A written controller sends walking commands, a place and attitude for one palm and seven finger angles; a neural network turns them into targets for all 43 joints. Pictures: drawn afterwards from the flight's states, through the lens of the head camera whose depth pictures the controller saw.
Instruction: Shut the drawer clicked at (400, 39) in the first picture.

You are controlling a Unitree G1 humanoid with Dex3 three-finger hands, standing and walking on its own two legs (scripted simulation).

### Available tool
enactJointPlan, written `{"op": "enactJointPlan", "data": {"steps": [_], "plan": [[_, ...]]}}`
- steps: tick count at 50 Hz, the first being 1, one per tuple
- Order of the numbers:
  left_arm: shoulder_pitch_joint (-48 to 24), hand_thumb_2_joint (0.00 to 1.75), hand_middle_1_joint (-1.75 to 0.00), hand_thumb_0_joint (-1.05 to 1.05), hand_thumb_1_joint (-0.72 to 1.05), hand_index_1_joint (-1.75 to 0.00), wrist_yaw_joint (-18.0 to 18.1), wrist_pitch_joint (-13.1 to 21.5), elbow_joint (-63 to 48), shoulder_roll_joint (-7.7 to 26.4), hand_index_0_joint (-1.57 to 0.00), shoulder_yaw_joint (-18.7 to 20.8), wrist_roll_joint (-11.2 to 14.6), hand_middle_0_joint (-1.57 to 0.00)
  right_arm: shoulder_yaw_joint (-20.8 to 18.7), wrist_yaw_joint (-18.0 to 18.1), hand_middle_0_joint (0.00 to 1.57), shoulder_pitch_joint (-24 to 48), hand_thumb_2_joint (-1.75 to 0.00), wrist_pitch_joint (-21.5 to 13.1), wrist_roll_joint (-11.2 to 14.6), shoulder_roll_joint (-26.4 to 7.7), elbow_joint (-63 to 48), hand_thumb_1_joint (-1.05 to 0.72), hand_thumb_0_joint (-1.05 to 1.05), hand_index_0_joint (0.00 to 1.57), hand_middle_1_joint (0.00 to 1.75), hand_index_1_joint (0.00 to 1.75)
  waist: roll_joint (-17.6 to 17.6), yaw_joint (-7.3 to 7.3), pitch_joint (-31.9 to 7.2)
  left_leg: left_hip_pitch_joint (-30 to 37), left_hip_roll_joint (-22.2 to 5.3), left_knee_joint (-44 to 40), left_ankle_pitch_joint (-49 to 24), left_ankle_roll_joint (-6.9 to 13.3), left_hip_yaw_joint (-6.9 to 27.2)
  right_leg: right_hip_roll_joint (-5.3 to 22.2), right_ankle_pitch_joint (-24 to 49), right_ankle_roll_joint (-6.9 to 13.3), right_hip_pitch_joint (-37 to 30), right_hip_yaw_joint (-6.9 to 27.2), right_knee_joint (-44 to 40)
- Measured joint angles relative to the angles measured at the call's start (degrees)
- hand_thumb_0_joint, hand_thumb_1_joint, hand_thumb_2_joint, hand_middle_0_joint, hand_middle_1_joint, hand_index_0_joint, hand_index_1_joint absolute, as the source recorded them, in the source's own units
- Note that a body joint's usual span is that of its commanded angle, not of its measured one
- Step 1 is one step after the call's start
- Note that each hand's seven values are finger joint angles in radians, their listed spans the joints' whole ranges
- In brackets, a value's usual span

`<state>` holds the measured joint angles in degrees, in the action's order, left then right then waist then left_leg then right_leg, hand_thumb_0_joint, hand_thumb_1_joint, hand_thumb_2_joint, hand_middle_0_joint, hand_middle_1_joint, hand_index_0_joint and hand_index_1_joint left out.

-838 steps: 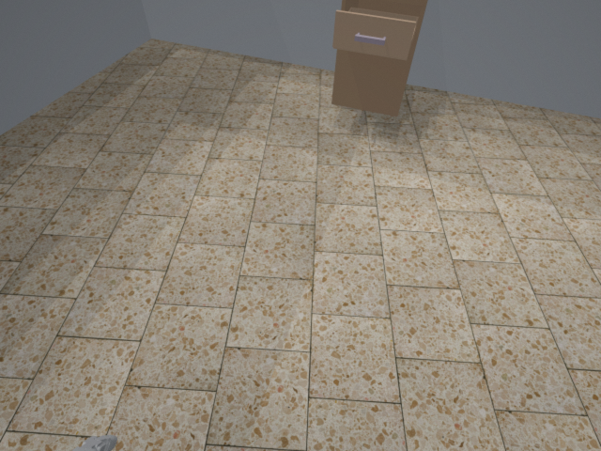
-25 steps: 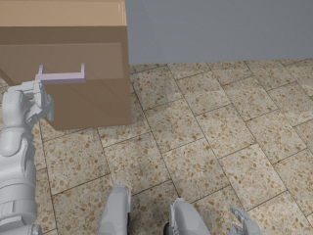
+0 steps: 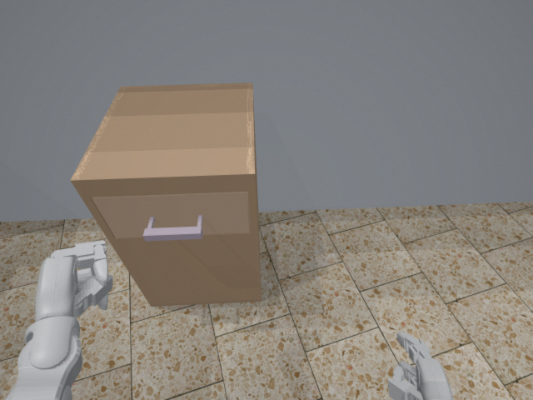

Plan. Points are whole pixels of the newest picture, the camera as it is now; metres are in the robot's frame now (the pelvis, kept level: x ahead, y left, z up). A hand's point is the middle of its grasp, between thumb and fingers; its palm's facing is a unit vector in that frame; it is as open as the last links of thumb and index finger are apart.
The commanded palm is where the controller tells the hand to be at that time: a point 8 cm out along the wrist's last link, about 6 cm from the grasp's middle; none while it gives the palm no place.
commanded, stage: draw the hand back to the body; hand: left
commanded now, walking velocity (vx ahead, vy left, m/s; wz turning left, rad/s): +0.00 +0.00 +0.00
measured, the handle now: (174, 226) +0.56 +0.29 -0.20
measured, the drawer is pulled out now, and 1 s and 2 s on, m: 0.00 0.00 0.00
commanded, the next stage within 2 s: step back with the hand held close in 0.50 s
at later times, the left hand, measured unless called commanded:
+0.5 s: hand (59, 289) +0.19 +0.22 +0.19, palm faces +0.42 -0.81 -0.40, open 3.3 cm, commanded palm +0.14 +0.26 +0.20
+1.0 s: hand (59, 298) +0.18 +0.22 +0.18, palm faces +0.27 -0.81 -0.52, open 3.3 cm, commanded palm +0.13 +0.27 +0.20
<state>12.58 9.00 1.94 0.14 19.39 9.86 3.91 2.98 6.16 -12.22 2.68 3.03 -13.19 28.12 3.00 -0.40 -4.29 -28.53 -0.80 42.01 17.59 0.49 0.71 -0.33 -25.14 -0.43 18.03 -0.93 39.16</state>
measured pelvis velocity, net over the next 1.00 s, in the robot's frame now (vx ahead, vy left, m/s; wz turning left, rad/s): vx -0.01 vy -0.01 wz -0.02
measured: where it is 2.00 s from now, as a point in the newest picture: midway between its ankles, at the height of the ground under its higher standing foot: outside the picture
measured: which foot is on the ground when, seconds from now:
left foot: down 0.00-1.00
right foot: down 0.00-1.00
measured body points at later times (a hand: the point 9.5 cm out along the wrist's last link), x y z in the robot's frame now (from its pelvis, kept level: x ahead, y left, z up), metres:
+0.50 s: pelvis +0.02 -0.02 +0.02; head -0.01 -0.06 +0.46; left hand +0.16 +0.26 +0.21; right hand +0.22 -0.23 -0.06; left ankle +0.04 +0.11 -0.72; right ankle -0.05 -0.13 -0.72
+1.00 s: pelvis -0.01 -0.01 +0.02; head +0.02 -0.02 +0.47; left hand +0.16 +0.26 +0.21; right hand +0.16 -0.26 -0.07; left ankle +0.04 +0.11 -0.72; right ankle -0.05 -0.13 -0.72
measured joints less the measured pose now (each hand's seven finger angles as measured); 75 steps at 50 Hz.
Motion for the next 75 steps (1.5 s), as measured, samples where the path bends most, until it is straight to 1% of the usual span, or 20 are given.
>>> {"op": "enactJointPlan", "data": {"steps": [7, 14, 18, 22, 27, 32, 33, 35, 38, 40, 43, 47, 51, 55, 63, 65, 66, 70, 73, 75], "plan": [[9.2, 0.9, -1.6, 0.02, 0.9, -1.59, -1.9, -0.1, -12.0, -0.1, -1.4, 1.7, 1.2, -1.39, 0.1, -0.9, 0.2, 0.7, -0.89, -2.6, -0.3, 0.6, 0.6, -0.9, 0.01, 0.2, 0.3, 0.3, 0.4, -0.98, 1.0, 7.5, 0.3, -6.0, -1.7, -0.2, -0.5, 0.4, 1.8, 0.1, -7.1, 0.4, -5.8], [16.9, 0.9, -1.6, 0.02, 0.9, -1.59, -2.6, 0.6, -24.5, 0.8, -1.4, 5.1, 1.6, -1.4, -0.6, -1.2, 0.2, 0.4, -0.89, -6.0, -0.6, 0.3, 1.7, -0.9, 0.02, 0.2, 0.3, 0.3, 0.7, -2.49, 1.5, 11.3, 0.2, -9.1, -2.6, -0.7, -0.3, 0.3, 2.9, 0.5, -11.1, 0.2, -9.2], [19.9, 0.9, -1.6, 0.02, 0.9, -1.59, -2.9, 2.2, -30.4, 1.5, -1.4, 7.3, 1.5, -1.4, -1.1, -1.3, 0.2, 0.1, -0.89, -7.6, -0.7, 0.2, 2.3, -0.9, 0.02, 0.2, 0.3, 0.3, 1.1, -3.31, 1.3, 12.3, 0.1, -9.8, -2.7, -1.0, -0.2, 0.1, 2.9, 0.8, -12.1, 0.1, -9.8], [19.9, 0.9, -1.6, 0.01, 0.89, -1.59, -3.3, 3.6, -30.0, 0.8, -1.41, 8.5, 1.8, -1.4, -1.5, -1.1, 0.2, 0.4, -0.89, -7.5, -0.7, 0.3, 2.8, -0.9, 0.02, 0.2, 0.3, 0.3, 1.5, -3.58, 1.6, 12.9, 0.0, -10.1, -2.8, -1.2, 0.0, 0.0, 2.8, 1.0, -12.6, -0.1, -9.8], [18.8, 0.9, -1.6, 0.01, 0.89, -1.59, -3.5, 2.4, -26.6, -0.8, -1.41, 7.2, 1.6, -1.4, -1.6, -0.8, 0.2, 0.1, -0.89, -7.2, -0.9, 0.4, 3.3, -0.9, 0.02, 0.2, 0.3, 0.3, 1.3, -3.44, 2.0, 13.4, -0.2, -10.6, -3.0, -1.6, 0.2, -0.3, 2.7, 1.4, -12.8, -0.2, -9.6], [19.5, 0.9, -1.6, 0.02, 0.89, -1.59, -3.6, 2.2, -27.6, -0.5, -1.41, 6.3, 1.4, -1.4, -1.7, -0.5, 0.2, -0.8, -0.89, -8.3, -1.1, 0.5, 3.8, -0.9, 0.02, 0.2, 0.3, 0.3, 0.7, -3.13, 2.0, 13.8, -0.6, -10.5, -2.8, -1.9, 0.2, -0.6, 2.5, 1.8, -13.2, -0.3, -9.6], [19.0, 0.9, -1.6, 0.02, 0.89, -1.59, -3.8, 2.9, -27.7, -0.1, -1.41, 6.7, 1.3, -1.4, -1.8, -0.6, 0.2, -1.1, -0.89, -8.3, -1.3, 0.4, 3.5, -0.9, 0.02, 0.2, 0.3, 0.3, 0.9, -2.96, 2.3, 13.8, -0.7, -10.4, -2.7, -1.9, 0.5, -0.8, 2.6, 1.9, -13.5, -0.5, -10.0], [18.0, 0.9, -1.6, 0.02, 0.89, -1.59, -3.9, 5.7, -27.1, 1.0, -1.41, 8.8, 0.7, -1.4, -1.9, -1.1, 0.2, -0.8, -0.89, -8.0, -1.7, 0.1, 3.5, -0.9, 0.02, 0.2, 0.3, 0.3, 1.1, -2.34, 2.8, 13.1, -1.0, -9.9, -2.7, -1.3, 0.9, -1.2, 3.1, 1.9, -13.5, -0.9, -10.8], [18.0, 0.9, -1.6, 0.02, 0.89, -1.59, -3.9, 8.5, -26.3, 1.4, -1.41, 11.3, 0.2, -1.4, -2.5, -2.2, 0.2, 0.2, -0.89, -6.2, -2.1, -0.2, 3.8, -0.9, 0.02, 0.2, 0.3, 0.3, 1.0, -1.16, 3.7, 12.4, -1.3, -10.3, -3.3, -1.4, 0.7, -1.4, 3.9, 1.8, -12.7, -0.6, -11.4], [19.1, 0.9, -1.6, 0.02, 0.89, -1.59, -4.0, 9.1, -26.4, 1.0, -1.41, 11.4, 0.0, -1.4, -3.2, -2.7, 0.2, 0.6, -0.89, -5.2, -2.1, -0.5, 3.7, -0.9, 0.02, 0.2, 0.3, 0.3, 0.9, -0.58, 4.2, 12.2, -1.1, -11.3, -3.9, -1.7, 0.1, -1.1, 4.4, 1.5, -11.9, -0.1, -11.5], [21.5, 0.9, -1.6, 0.02, 0.89, -1.59, -4.2, 9.1, -27.7, 0.9, -1.4, 10.5, -0.3, -1.4, -4.1, -2.8, 0.2, 1.0, -0.89, -3.8, -2.2, -0.9, 3.3, -0.9, 0.02, 0.2, 0.3, 0.3, 0.7, 0.12, 5.0, 11.6, -0.9, -12.4, -4.9, -1.4, -0.7, -0.7, 5.1, 1.0, -10.7, 0.6, -11.7], [24.2, 0.9, -1.6, 0.02, 0.89, -1.59, -4.1, 9.1, -30.3, 2.3, -1.4, 10.1, -0.4, -1.4, -4.7, -2.4, 0.2, 1.1, -0.89, -2.5, -2.2, -0.8, 2.7, -0.9, 0.02, 0.2, 0.3, 0.3, 0.0, 0.53, 6.0, 10.7, -0.6, -13.2, -6.3, -0.9, -1.1, -0.4, 6.1, 0.5, -9.2, 1.0, -11.7], [25.2, 0.9, -1.6, 0.02, 0.89, -1.59, -3.3, 9.5, -32.1, 4.1, -1.4, 11.4, -0.1, -1.4, -4.8, -2.2, 0.2, 1.2, -0.89, -2.1, -2.2, -0.2, 2.4, -0.9, 0.02, 0.2, 0.3, 0.3, -0.4, 0.54, 6.7, 9.3, -0.5, -13.3, -7.5, -0.6, -1.0, -0.3, 7.2, 0.2, -7.8, 0.9, -11.6], [25.2, 0.9, -1.6, 0.02, 0.89, -1.59, -2.5, 10.1, -32.7, 4.4, -1.4, 12.2, 0.1, -1.4, -4.5, -2.3, 0.2, 1.5, -0.89, -2.6, -2.1, 0.3, 2.3, -0.9, 0.02, 0.2, 0.3, 0.3, -0.3, 0.52, 6.9, 7.8, -0.6, -13.0, -8.7, -0.2, -0.6, -0.4, 8.4, -0.2, -6.6, 0.5, -11.5], [25.1, 0.9, -1.6, 0.02, 0.89, -1.59, -1.5, 11.7, -33.2, 3.5, -1.41, 12.0, -0.5, -1.4, -3.2, -2.1, 0.2, 1.5, -0.89, -5.7, -2.2, 1.2, 1.9, -0.9, 0.02, 0.2, 0.3, 0.3, -0.2, 0.32, 6.8, 4.1, -0.3, -11.4, -10.5, 0.7, 0.1, -0.3, 9.6, -0.8, -2.8, -0.2, -9.1], [24.5, 0.9, -1.6, 0.02, 0.89, -1.59, -1.4, 12.0, -33.4, 3.7, -1.41, 12.5, -0.9, -1.4, -3.0, -2.1, 0.2, 1.4, -0.89, -6.7, -2.3, 1.5, 1.7, -0.9, 0.02, 0.2, 0.3, 0.3, -0.3, 0.34, 7.1, 2.9, -0.2, -10.5, -10.5, 0.9, 0.4, -0.7, 9.4, -0.9, -1.5, 0.2, -7.5], [24.1, 0.9, -1.6, 0.02, 0.89, -1.59, -1.4, 12.1, -33.5, 3.8, -1.41, 12.7, -1.1, -1.4, -2.9, -2.1, 0.2, 1.3, -0.89, -7.2, -2.4, 1.6, 1.6, -0.9, 0.02, 0.2, 0.3, 0.3, -0.4, 0.42, 7.2, 2.3, -0.1, -9.9, -10.4, 1.0, 0.6, -1.0, 9.2, -0.6, -0.9, 0.4, -6.6], [23.4, 0.9, -1.6, 0.02, 0.89, -1.59, -1.5, 12.5, -34.5, 3.8, -1.41, 13.4, -1.3, -1.4, -2.8, -2.5, 0.2, 1.1, -0.89, -8.3, -2.5, 1.8, 2.0, -0.9, 0.02, 0.2, 0.3, 0.3, -0.2, 0.34, 7.7, 0.0, -0.4, -7.3, -7.6, 0.9, 0.8, -1.4, 9.0, -0.1, 0.7, -0.1, -4.6], [24.0, 0.9, -1.6, 0.02, 0.89, -1.59, -1.0, 13.0, -35.8, 2.9, -1.41, 13.0, -1.1, -1.4, -3.1, -3.0, 0.2, 1.0, -0.89, -8.3, -2.9, 1.6, 3.7, -0.9, 0.02, 0.2, 0.3, 0.3, -0.6, -0.49, 7.2, -1.5, 0.0, -3.5, -0.8, -0.1, 1.1, -1.3, 9.8, 0.2, 1.3, 0.0, -4.6], [23.8, 0.9, -1.6, 0.02, 0.89, -1.59, -0.4, 13.3, -36.1, 2.1, -1.41, 12.1, -1.2, -1.4, -3.5, -3.2, 0.2, 0.8, -0.89, -7.8, -3.1, 1.3, 5.3, -0.9, 0.02, 0.2, 0.3, 0.3, -1.3, -0.93, 6.7, -0.4, 0.8, -1.1, 0.4, -0.6, 0.7, -1.0, 10.2, 0.1, 1.4, 0.8, -4.5]]}}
